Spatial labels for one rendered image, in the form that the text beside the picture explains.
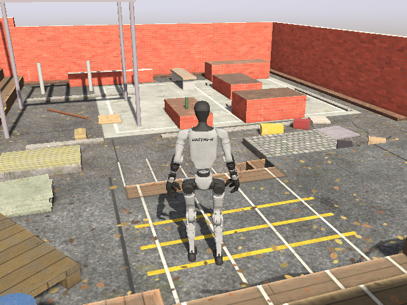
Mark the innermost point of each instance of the robot right forearm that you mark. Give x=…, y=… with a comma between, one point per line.
x=232, y=169

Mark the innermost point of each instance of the left robot upper arm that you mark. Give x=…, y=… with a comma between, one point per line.
x=179, y=147

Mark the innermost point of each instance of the robot torso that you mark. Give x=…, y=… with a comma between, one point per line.
x=203, y=153

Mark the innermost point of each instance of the left robot hand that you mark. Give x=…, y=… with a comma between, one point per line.
x=169, y=188

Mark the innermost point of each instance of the right robot hand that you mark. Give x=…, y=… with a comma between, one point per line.
x=235, y=183

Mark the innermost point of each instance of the robot left forearm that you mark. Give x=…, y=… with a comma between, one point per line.
x=173, y=170

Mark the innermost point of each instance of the robot left shin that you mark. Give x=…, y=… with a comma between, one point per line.
x=191, y=230

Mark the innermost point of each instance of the right robot upper arm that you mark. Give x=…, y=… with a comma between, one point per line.
x=225, y=144

